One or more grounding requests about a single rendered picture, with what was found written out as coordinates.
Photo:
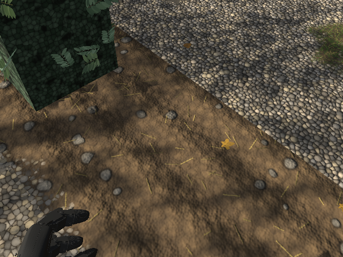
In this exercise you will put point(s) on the robot left hand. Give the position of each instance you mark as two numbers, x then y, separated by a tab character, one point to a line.
39	240

